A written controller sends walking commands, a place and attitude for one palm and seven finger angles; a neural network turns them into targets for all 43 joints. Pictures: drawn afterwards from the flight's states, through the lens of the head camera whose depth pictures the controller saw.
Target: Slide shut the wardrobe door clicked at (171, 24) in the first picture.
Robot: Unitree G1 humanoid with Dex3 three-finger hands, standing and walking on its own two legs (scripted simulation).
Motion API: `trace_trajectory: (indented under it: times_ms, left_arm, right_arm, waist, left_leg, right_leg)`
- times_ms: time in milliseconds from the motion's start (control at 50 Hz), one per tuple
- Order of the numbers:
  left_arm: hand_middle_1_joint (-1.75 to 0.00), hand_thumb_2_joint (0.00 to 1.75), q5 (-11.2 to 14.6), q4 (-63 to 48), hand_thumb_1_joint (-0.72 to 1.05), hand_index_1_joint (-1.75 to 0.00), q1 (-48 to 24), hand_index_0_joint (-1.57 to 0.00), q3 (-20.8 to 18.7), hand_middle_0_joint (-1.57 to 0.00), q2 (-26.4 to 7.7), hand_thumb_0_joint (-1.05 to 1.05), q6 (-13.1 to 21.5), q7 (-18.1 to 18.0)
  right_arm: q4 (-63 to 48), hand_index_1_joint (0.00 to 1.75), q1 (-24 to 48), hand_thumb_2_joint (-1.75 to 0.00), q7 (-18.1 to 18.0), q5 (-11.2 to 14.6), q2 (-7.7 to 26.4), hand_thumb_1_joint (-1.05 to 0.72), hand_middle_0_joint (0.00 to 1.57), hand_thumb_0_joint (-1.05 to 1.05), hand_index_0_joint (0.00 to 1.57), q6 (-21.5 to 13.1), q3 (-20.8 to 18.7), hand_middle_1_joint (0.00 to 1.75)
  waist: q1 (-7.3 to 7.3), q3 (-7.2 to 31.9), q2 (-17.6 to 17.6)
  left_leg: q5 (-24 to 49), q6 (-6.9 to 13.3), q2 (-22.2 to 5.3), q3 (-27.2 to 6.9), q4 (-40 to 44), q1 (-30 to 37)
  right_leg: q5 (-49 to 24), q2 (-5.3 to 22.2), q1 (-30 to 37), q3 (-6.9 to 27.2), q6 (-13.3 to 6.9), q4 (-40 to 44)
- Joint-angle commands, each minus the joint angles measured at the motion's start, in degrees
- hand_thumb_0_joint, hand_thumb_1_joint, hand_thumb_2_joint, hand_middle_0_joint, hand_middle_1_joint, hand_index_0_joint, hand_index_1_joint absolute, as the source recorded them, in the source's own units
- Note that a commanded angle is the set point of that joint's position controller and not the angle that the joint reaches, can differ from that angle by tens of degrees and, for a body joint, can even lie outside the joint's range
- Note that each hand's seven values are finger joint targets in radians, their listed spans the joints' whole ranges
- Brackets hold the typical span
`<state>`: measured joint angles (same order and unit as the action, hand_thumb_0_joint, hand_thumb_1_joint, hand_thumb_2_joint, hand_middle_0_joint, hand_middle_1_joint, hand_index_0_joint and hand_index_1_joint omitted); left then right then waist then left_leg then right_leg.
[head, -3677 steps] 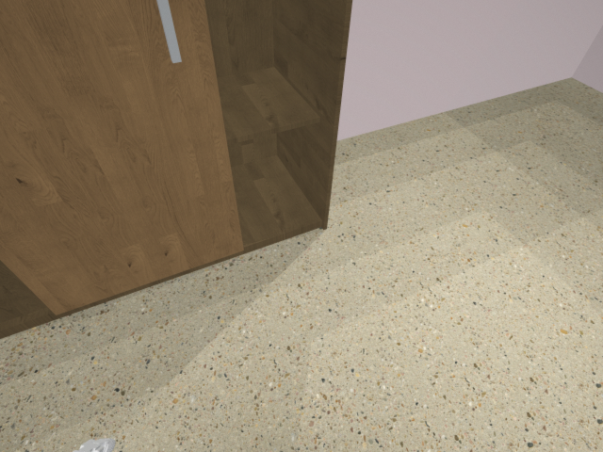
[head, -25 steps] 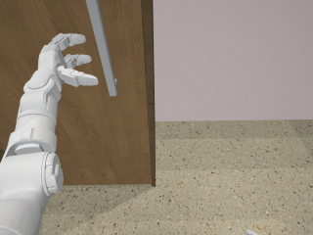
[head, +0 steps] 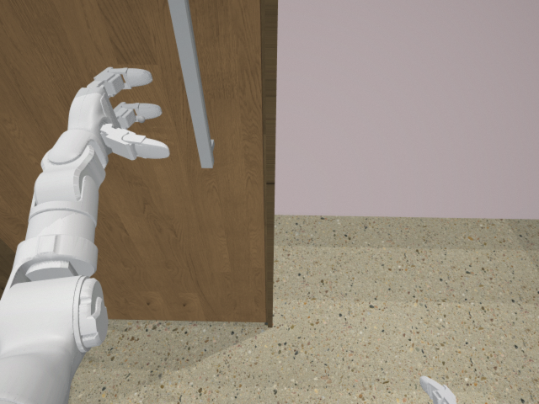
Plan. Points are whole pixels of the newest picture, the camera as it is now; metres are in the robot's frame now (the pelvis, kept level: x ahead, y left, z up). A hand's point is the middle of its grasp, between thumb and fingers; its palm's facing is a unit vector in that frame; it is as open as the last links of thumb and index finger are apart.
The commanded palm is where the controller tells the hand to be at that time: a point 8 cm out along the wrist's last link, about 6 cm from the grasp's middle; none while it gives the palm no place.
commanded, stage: move the hooked fingers beside the handle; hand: left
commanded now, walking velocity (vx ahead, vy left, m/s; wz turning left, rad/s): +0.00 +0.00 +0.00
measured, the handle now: (196, 81) +0.52 +0.12 +0.24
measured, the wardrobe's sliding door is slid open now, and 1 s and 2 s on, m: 0.00 0.00 0.00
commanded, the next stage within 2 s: feel for the door with the fingertips in 0.22 s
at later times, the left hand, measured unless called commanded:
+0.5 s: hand (146, 118) +0.45 +0.19 +0.22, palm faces +0.00 -1.00 +0.01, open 14.0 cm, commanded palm +0.43 +0.23 +0.22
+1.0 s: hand (165, 110) +0.46 +0.16 +0.23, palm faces +0.03 -1.00 +0.00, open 14.0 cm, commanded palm +0.44 +0.21 +0.22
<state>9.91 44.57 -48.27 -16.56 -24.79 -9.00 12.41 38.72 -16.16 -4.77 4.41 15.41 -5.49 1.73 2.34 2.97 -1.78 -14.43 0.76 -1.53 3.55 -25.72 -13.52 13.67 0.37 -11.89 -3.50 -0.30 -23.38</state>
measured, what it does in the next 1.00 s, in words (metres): stands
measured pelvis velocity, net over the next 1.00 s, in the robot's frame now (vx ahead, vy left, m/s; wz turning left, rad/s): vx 0.00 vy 0.00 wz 0.00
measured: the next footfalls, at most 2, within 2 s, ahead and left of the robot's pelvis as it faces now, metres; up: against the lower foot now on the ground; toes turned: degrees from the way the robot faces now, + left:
none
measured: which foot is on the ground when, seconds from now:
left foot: down 0.00-1.00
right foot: down 0.00-1.00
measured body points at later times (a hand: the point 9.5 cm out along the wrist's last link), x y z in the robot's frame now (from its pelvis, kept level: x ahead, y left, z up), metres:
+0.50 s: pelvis +0.00 +0.01 +0.00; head +0.01 +0.00 +0.45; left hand +0.45 +0.24 +0.22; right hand +0.07 -0.26 -0.11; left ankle -0.01 +0.11 -0.74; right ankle -0.02 -0.12 -0.74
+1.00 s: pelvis +0.00 +0.00 +0.00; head +0.00 -0.01 +0.45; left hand +0.45 +0.21 +0.23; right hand +0.10 -0.25 -0.11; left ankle -0.01 +0.11 -0.74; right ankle -0.02 -0.12 -0.74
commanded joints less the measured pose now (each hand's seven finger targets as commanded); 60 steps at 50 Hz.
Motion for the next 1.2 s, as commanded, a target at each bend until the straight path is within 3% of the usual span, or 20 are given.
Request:
trace_trajectory:
  times_ms: [0,140,160,180,260,280,300,420,460,540,580,600,640,660,700,740,860,940,980,1180]
  left_arm:
    - [-1.20,0.30,0.29,-11.46,-0.50,-1.20,-33.92,-0.30,-1.16,-0.30,-12.84,0.00,5.48,-0.26]
    - [-1.20,0.30,-0.12,-7.34,-0.50,-1.20,-33.23,-0.30,-2.10,-0.30,-14.23,0.00,7.66,-0.12]
    - [-1.20,0.30,-0.06,-8.61,-0.50,-1.20,-34.19,-0.30,-1.91,-0.30,-13.71,0.00,7.87,-0.09]
    - [-1.20,0.30,0.02,-7.97,-0.50,-1.20,-33.09,-0.30,-2.19,-0.30,-13.63,0.00,7.88,-0.05]
    - [-1.20,0.30,-0.05,-8.16,-0.50,-1.20,-28.20,-0.30,-5.41,-0.30,-17.41,0.00,7.48,0.33]
    - [-1.20,0.30,0.05,-9.15,-0.50,-1.20,-29.56,-0.30,-3.27,-0.30,-15.14,0.00,7.35,0.61]
    - [-1.20,0.30,-0.04,-9.97,-0.50,-1.20,-29.91,-0.30,-4.27,-0.30,-16.40,0.00,7.44,0.55]
    - [-1.20,0.30,1.57,-15.52,-0.50,-1.20,-30.50,-0.30,-0.69,-0.30,-10.16,0.00,6.44,0.23]
    - [-1.20,0.30,1.34,-16.34,-0.50,-1.20,-30.93,-0.30,-1.45,-0.30,-10.86,0.00,5.79,-0.83]
    - [-1.20,0.30,0.92,-15.83,-0.50,-1.20,-29.07,-0.30,-0.79,-0.30,-9.54,0.00,4.75,-2.58]
    - [-1.20,0.30,0.49,-19.88,-0.50,-1.20,-30.65,-0.30,1.25,-0.30,-6.59,0.00,4.82,-3.38]
    - [-1.20,0.30,0.48,-20.32,-0.50,-1.20,-30.40,-0.30,1.84,-0.30,-5.37,0.00,4.69,-3.88]
    - [-1.20,0.30,0.84,-19.05,-0.50,-1.20,-28.56,-0.30,0.49,-0.30,-6.23,0.00,4.22,-4.90]
    - [-1.20,0.30,0.79,-19.08,-0.50,-1.20,-28.60,-0.30,0.49,-0.30,-5.61,0.00,3.79,-5.29]
    - [-1.20,0.30,0.31,-17.80,-0.50,-1.20,-29.12,-0.30,-0.25,-0.30,-6.36,0.00,3.06,-6.24]
    - [-1.20,0.30,-0.60,-13.45,-0.50,-1.20,-28.64,-0.30,-2.86,-0.30,-10.31,0.00,2.62,-7.16]
    - [-1.20,0.30,-1.58,-12.54,-0.50,-1.20,-34.81,-0.30,-1.21,-0.30,-10.05,0.00,5.58,-6.17]
    - [-1.20,0.30,-0.65,-8.20,-0.50,-1.20,-34.35,-0.30,-0.36,-0.30,-9.12,0.00,6.67,-4.04]
    - [-1.20,0.30,-0.56,-7.09,-0.50,-1.20,-35.10,-0.30,0.57,-0.30,-8.43,0.00,6.67,-3.34]
    - [-1.20,0.30,-0.71,-3.85,-0.50,-1.20,-41.86,-0.30,0.72,-0.30,-8.88,0.00,9.46,-4.10]
  right_arm:
    - [-5.92,0.30,-0.11,-0.90,-0.98,-0.06,7.98,-0.90,0.20,0.00,0.20,-2.57,-2.55,0.30]
    - [-5.44,0.30,-1.54,-0.90,-0.86,-0.34,8.31,-0.90,0.20,0.00,0.20,-2.48,-2.54,0.30]
    - [-5.73,0.30,-1.15,-0.90,-0.74,-0.34,8.15,-0.90,0.20,0.00,0.20,-2.66,-2.47,0.30]
    - [-5.65,0.30,-1.46,-0.90,-0.68,-0.39,8.13,-0.90,0.20,0.00,0.20,-2.69,-2.51,0.30]
    - [-6.47,0.30,-1.88,-0.90,-0.64,-0.33,8.60,-0.90,0.20,0.00,0.20,-1.94,-2.72,0.30]
    - [-6.56,0.30,-1.62,-0.90,-0.62,-0.23,8.44,-0.90,0.20,0.00,0.20,-1.97,-2.68,0.30]
    - [-6.41,0.30,-1.90,-0.90,-0.63,-0.20,8.44,-0.90,0.20,0.00,0.20,-1.98,-2.91,0.30]
    - [-5.98,0.30,-1.52,-0.90,-0.48,-0.15,8.14,-0.90,0.20,0.00,0.20,-2.84,-3.19,0.30]
    - [-5.64,0.30,-1.48,-0.90,-0.43,-0.28,8.22,-0.90,0.20,0.00,0.20,-3.01,-3.18,0.30]
    - [-5.18,0.30,-1.54,-0.90,-0.17,-0.47,8.11,-0.90,0.20,0.00,0.20,-2.82,-3.18,0.30]
    - [-5.85,0.30,-0.37,-0.90,0.22,-0.45,7.51,-0.90,0.20,0.00,0.20,-3.09,-3.06,0.30]
    - [-5.90,0.30,-0.01,-0.90,0.32,-0.43,7.24,-0.90,0.20,0.00,0.20,-3.09,-3.08,0.30]
    - [-5.53,0.30,-0.17,-0.90,0.39,-0.70,7.46,-0.90,0.20,0.00,0.20,-2.68,-3.03,0.30]
    - [-5.85,0.30,0.74,-0.90,0.44,-0.58,7.26,-0.90,0.20,0.00,0.20,-2.64,-2.91,0.30]
    - [-5.77,0.30,1.15,-0.90,0.31,-0.60,7.07,-0.90,0.20,0.00,0.20,-2.30,-2.75,0.30]
    - [-5.01,0.30,0.38,-0.90,0.01,-0.88,7.42,-0.90,0.20,0.00,0.20,-1.36,-2.53,0.30]
    - [-5.56,0.30,0.28,-0.90,-0.38,-0.84,6.88,-0.90,0.20,0.00,0.20,-1.29,-2.43,0.30]
    - [-4.83,0.30,-1.12,-0.90,-0.58,-0.75,7.28,-0.90,0.20,0.00,0.20,-1.57,-2.69,0.30]
    - [-4.66,0.30,-1.17,-0.90,-0.57,-0.50,7.35,-0.90,0.20,0.00,0.20,-1.75,-2.64,0.30]
    - [-2.40,0.30,-4.15,-0.90,-0.54,-0.96,8.05,-0.90,0.20,0.00,0.20,-3.00,-3.11,0.30]
  waist:
    - [1.80,15.33,-0.04]
    - [1.21,17.58,0.77]
    - [1.25,17.97,-1.52]
    - [1.02,17.67,0.09]
    - [-0.35,18.06,1.07]
    - [0.39,17.14,0.24]
    - [0.36,17.26,-0.18]
    - [0.99,17.51,-2.87]
    - [0.91,17.47,-3.03]
    - [0.59,16.79,0.70]
    - [0.43,18.29,-3.65]
    - [0.49,18.42,-3.70]
    - [0.02,17.84,1.21]
    - [-0.18,17.41,-0.19]
    - [-0.20,16.77,2.10]
    - [-0.37,14.08,4.24]
    - [0.96,17.48,0.77]
    - [1.43,17.00,2.82]
    - [1.70,16.08,1.40]
    - [3.20,17.01,1.42]
  left_leg:
    - [15.61,1.57,0.67,-3.21,1.01,9.82]
    - [17.50,1.42,0.45,-3.35,0.74,9.69]
    - [17.52,1.37,0.56,-3.30,0.68,10.26]
    - [18.43,1.37,0.51,-3.52,0.69,9.83]
    - [20.05,1.51,0.46,-2.90,1.01,8.23]
    - [19.60,1.48,0.42,-2.84,1.17,8.39]
    - [19.09,1.46,0.32,-2.89,1.08,8.73]
    - [19.74,1.18,0.13,-3.52,0.90,11.54]
    - [19.42,1.08,0.14,-3.88,0.98,11.81]
    - [19.61,1.14,-0.04,-3.69,1.34,10.33]
    - [21.34,0.82,0.06,-3.85,0.94,12.62]
    - [22.20,0.69,-0.07,-4.02,0.66,13.30]
    - [22.02,0.81,-0.22,-4.06,1.00,11.96]
    - [21.58,0.85,-0.12,-3.77,1.07,11.69]
    - [19.62,1.10,0.08,-3.33,1.30,10.16]
    - [16.71,1.33,0.13,-2.91,1.91,7.39]
    - [17.22,1.56,0.55,-2.42,0.98,9.31]
    - [17.19,1.65,0.58,-2.46,0.71,8.65]
    - [15.90,1.64,0.76,-2.41,0.74,8.18]
    - [14.11,1.68,0.76,-3.04,0.56,7.91]
  right_leg:
    - [-16.94,-0.85,-0.28,1.81,-0.97,1.76]
    - [-18.44,-0.75,1.34,1.73,-1.11,1.07]
    - [-18.63,-0.74,0.77,1.94,-1.09,0.99]
    - [-19.43,-0.82,1.38,1.69,-1.18,0.82]
    - [-21.65,-0.89,3.86,1.74,-1.16,0.54]
    - [-21.17,-0.89,2.89,1.69,-1.09,0.80]
    - [-20.34,-0.98,2.63,1.74,-1.10,1.03]
    - [-18.73,-1.47,0.36,1.28,-1.27,1.40]
    - [-17.66,-1.58,-0.23,1.08,-1.34,1.52]
    - [-17.82,-1.47,1.14,0.71,-1.28,1.41]
    - [-18.49,-1.48,0.25,0.89,-1.43,0.85]
    - [-18.66,-1.51,-0.14,0.84,-1.45,0.71]
    - [-18.92,-1.61,1.38,0.57,-1.33,0.96]
    - [-19.07,-1.58,1.03,0.83,-1.32,0.71]
    - [-18.70,-1.44,1.60,1.12,-1.07,0.94]
    - [-16.93,-1.15,2.13,1.27,-0.87,1.70]
    - [-19.32,-0.80,2.76,2.29,-0.84,1.31]
    - [-20.08,-0.77,2.96,2.06,-0.86,1.37]
    - [-19.21,-0.79,1.67,2.18,-0.78,1.48]
    - [-16.06,-1.06,-0.55,2.11,-0.53,1.58]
